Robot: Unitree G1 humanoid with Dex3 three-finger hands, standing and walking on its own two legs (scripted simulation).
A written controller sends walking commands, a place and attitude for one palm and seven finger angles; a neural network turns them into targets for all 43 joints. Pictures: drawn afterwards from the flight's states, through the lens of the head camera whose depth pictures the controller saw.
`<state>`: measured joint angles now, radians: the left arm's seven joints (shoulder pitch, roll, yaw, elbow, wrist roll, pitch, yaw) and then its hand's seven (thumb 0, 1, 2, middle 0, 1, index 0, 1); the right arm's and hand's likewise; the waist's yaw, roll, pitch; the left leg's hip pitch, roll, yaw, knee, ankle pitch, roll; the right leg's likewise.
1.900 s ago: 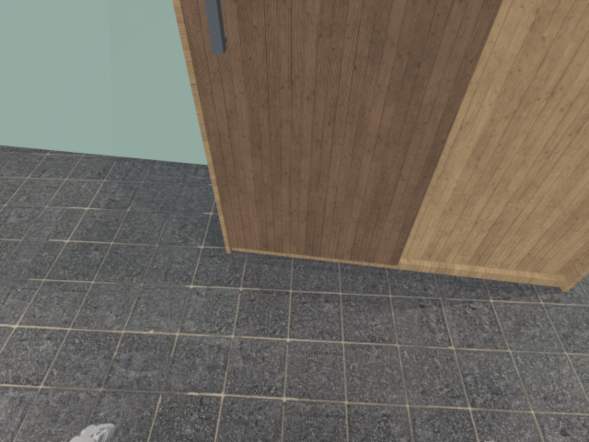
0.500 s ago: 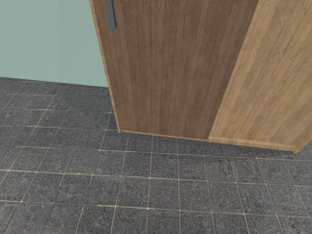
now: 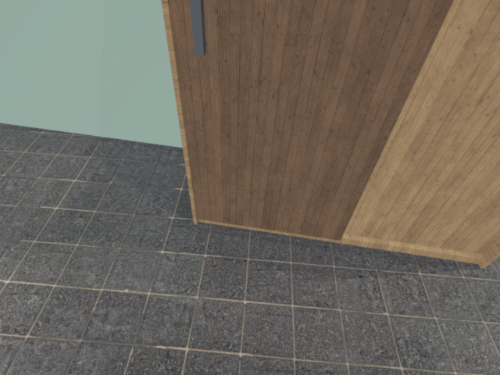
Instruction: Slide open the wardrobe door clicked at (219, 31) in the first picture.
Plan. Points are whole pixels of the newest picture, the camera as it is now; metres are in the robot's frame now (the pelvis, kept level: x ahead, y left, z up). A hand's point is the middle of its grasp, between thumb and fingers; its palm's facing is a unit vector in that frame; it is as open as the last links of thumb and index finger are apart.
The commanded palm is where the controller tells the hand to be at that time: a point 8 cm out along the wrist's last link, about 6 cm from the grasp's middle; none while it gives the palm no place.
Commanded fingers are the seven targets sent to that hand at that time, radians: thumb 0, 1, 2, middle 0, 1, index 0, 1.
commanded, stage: take the last steps up to it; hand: left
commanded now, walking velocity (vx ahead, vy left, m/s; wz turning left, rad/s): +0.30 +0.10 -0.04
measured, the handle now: (199, 4) +0.89 +0.20 +0.24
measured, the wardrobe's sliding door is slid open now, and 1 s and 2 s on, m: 0.00 0.00 0.00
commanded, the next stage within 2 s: come to a stop and stand still in 0.88 s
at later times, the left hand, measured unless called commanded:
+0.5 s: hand (176, 313) +0.27 +0.17 -0.17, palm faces +0.03 -0.98 -0.19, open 7.3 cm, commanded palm none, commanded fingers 0.00 0.90 0.90 -0.20 -0.30 -0.20 -0.30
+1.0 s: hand (143, 273) +0.35 +0.26 -0.17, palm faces +0.02 -0.98 -0.19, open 7.3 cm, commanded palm none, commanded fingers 0.00 0.90 0.90 -0.20 -0.30 -0.20 -0.30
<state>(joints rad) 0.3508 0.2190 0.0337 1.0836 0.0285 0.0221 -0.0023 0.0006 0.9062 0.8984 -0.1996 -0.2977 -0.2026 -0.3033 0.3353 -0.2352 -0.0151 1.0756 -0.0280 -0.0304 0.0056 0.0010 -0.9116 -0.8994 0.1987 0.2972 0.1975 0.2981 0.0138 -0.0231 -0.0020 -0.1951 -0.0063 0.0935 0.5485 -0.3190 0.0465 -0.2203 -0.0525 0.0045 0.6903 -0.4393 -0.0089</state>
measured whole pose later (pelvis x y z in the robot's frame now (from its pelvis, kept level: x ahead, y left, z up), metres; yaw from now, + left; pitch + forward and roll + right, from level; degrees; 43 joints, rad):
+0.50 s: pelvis +0.17 +0.00 -0.01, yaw +0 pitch -2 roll -1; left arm 0.16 0.14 0.06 0.98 0.03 -0.07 0.01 0.00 0.92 0.90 -0.20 -0.30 -0.20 -0.30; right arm 0.43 -0.12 -0.04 1.16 -0.02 -0.03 -0.01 0.00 -0.91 -0.90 0.20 0.30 0.20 0.30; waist -0.03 0.03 0.07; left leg -0.30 0.03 0.05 1.19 -0.42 0.04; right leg -0.35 -0.04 -0.16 0.63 -0.24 -0.05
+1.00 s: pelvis +0.34 +0.08 +0.01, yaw -3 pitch -1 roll +0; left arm 0.29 0.18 0.07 1.06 0.04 0.00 0.00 0.00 0.91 0.90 -0.19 -0.30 -0.20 -0.30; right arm 0.30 -0.15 -0.04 1.04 -0.03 -0.06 -0.02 -0.01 -0.95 -0.90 0.20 0.30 0.20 0.30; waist 0.02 -0.03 0.03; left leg -0.18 0.01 0.18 0.41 -0.23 0.06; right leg -0.49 -0.09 -0.10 1.00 -0.35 0.00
